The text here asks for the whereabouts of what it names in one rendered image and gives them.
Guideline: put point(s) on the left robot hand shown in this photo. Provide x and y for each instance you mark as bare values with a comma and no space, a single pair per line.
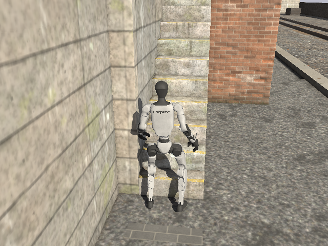
146,134

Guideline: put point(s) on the robot right forearm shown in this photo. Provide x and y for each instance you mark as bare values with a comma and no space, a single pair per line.
189,135

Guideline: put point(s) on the right robot hand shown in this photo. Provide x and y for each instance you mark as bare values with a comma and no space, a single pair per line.
194,144

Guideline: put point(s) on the robot right thigh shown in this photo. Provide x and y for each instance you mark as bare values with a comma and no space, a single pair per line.
179,154

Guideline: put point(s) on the right robot upper arm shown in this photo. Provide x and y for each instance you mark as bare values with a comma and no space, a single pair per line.
181,117

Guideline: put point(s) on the robot left forearm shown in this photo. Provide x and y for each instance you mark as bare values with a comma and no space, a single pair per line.
141,132

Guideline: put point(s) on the left robot upper arm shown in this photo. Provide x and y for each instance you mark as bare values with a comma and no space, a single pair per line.
144,116

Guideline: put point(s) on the robot right shin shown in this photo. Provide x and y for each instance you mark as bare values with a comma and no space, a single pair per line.
182,183

